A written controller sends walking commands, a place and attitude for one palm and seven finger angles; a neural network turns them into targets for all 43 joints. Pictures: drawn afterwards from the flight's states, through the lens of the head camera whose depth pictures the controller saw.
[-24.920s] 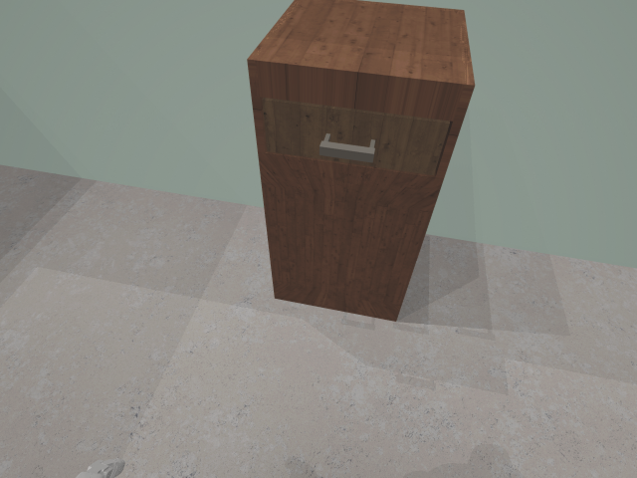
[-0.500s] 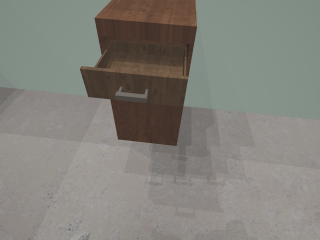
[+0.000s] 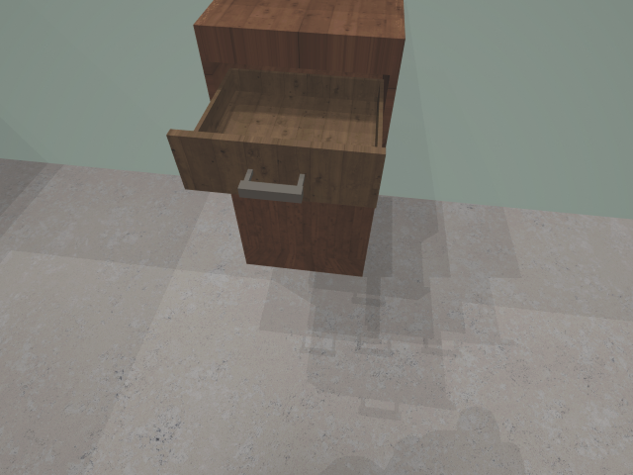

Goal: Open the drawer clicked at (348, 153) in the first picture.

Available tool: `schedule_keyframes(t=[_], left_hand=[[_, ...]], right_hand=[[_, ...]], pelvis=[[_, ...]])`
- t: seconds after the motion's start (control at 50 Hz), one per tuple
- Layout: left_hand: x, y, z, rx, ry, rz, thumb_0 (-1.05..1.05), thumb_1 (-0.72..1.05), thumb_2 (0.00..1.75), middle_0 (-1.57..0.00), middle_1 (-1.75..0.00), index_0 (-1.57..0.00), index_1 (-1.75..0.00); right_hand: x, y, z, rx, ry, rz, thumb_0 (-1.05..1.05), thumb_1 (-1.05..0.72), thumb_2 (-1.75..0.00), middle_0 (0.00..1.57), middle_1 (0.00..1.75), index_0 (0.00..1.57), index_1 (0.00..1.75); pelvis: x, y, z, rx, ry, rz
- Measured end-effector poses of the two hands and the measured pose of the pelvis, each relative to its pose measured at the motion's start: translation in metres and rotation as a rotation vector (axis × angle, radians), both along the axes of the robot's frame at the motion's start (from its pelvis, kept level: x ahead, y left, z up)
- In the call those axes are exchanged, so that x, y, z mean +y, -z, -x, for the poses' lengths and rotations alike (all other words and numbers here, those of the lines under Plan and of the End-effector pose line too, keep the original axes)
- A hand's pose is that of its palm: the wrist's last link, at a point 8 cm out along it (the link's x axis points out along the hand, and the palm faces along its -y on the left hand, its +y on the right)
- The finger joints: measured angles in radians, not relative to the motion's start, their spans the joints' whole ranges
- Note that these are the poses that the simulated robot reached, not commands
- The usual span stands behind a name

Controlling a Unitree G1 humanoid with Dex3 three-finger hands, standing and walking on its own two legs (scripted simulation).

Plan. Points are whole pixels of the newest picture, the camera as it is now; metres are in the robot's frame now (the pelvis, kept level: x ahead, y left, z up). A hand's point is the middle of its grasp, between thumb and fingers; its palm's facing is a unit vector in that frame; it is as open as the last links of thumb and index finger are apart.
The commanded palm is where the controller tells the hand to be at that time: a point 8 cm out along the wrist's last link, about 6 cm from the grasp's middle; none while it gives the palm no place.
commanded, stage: let the arm hang, fingers relaxed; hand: left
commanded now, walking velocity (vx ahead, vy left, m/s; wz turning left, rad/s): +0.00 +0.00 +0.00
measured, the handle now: (273, 184) +0.62 +0.13 -0.03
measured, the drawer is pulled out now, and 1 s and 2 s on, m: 0.29 0.29 0.29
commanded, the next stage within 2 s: look to check the result in 0.36 s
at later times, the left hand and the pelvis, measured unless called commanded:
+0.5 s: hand out of the picture +0.00 +0.14 -0.18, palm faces +0.03 -0.99 -0.17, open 7.4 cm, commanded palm none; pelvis +0.01 -0.01 +0.00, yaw -1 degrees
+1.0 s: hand out of the picture +0.00 +0.13 -0.18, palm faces +0.02 -0.99 -0.17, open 7.4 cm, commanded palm none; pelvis +0.02 -0.02 +0.00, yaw -1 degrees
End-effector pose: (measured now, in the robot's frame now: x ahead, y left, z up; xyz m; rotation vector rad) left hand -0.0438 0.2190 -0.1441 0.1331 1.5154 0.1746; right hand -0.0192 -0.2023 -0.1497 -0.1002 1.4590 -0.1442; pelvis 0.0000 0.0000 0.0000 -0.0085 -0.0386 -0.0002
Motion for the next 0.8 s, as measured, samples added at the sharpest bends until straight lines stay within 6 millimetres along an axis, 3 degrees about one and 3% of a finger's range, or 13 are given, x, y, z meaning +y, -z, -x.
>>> schedule_keyframes(t=[0.14, 0.24, 0.46, 0.64, 0.8], left_hand=[[-0.013, 0.003, -0.040, -0.097, 0.030, 0.016, 0.01, 0.91, 0.89, -0.20, -0.30, -0.20, -0.30], [-0.014, 0.004, -0.049, -0.109, 0.037, 0.010, 0.01, 0.92, 0.89, -0.20, -0.30, -0.20, -0.30], [-0.023, 0.004, -0.039, -0.069, 0.020, 0.021, 0.01, 0.91, 0.89, -0.20, -0.30, -0.20, -0.30], [-0.032, 0.005, -0.028, -0.029, 0.008, 0.034, 0.01, 0.91, 0.89, -0.20, -0.30, -0.20, -0.30], [-0.035, 0.005, -0.031, -0.032, 0.008, 0.037, 0.01, 0.91, 0.89, -0.20, -0.30, -0.20, -0.30]], right_hand=[[0.004, 0.002, 0.007, -0.001, 0.038, -0.022, 0.02, -0.92, -0.90, 0.21, 0.30, 0.20, 0.30], [0.002, 0.001, 0.012, 0.011, 0.055, -0.020, 0.01, -0.91, -0.90, 0.20, 0.30, 0.20, 0.30], [-0.008, -0.001, 0.014, 0.037, 0.056, -0.003, 0.01, -0.91, -0.90, 0.20, 0.30, 0.20, 0.30], [-0.014, -0.002, 0.002, 0.023, 0.050, 0.003, 0.00, -0.91, -0.90, 0.20, 0.30, 0.20, 0.30], [-0.017, -0.002, -0.009, 0.005, 0.043, 0.007, 0.01, -0.91, -0.90, 0.20, 0.30, 0.20, 0.30]], pelvis=[[-0.004, 0.000, -0.003, 0.000, 0.007, -0.004], [-0.008, 0.001, -0.005, -0.001, 0.010, -0.004], [-0.013, 0.000, -0.009, 0.002, 0.011, -0.002], [-0.017, 0.000, -0.013, 0.004, 0.015, -0.002], [-0.019, -0.001, -0.016, 0.002, 0.017, -0.003]])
